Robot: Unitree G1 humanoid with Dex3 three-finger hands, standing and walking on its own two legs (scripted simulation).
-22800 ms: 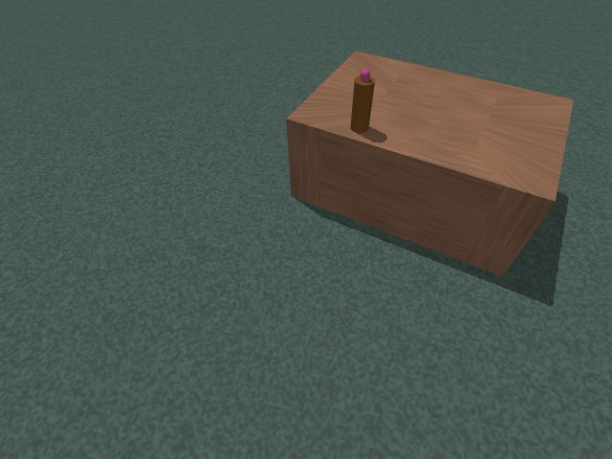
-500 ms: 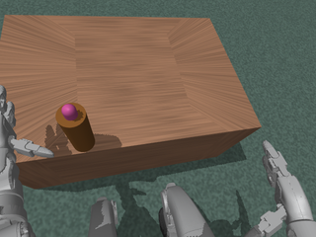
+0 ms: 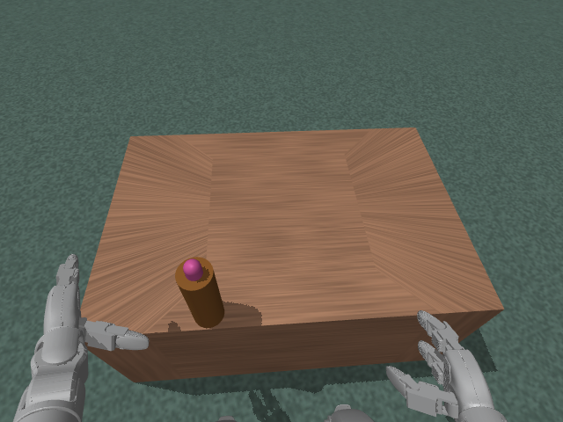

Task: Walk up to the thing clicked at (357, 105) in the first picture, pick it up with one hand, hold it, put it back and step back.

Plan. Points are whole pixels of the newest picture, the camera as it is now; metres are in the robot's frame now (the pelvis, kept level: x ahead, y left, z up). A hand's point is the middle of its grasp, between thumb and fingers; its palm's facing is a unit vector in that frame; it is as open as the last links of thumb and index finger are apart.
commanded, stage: home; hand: left
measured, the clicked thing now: (201, 291) +0.40 +0.16 -0.18
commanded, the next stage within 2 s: none
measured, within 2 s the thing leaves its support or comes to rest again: neither
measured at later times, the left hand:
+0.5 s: hand (160, 417) +0.16 +0.17 -0.04, palm faces +0.14 -0.96 -0.24, open 17.5 cm
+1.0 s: hand (155, 415) +0.17 +0.17 -0.04, palm faces +0.14 -0.96 -0.23, open 17.5 cm
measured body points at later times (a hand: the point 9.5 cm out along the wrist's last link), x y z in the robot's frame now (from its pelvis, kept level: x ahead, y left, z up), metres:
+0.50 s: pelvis +0.00 -0.01 +0.01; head +0.02 -0.02 +0.46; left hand +0.15 +0.22 -0.02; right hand +0.17 -0.24 -0.02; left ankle +0.00 +0.13 -0.67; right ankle +0.02 -0.15 -0.67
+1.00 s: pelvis -0.01 -0.01 +0.01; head +0.02 +0.00 +0.46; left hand +0.15 +0.22 -0.02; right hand +0.16 -0.23 -0.02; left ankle +0.00 +0.13 -0.67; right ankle +0.02 -0.15 -0.67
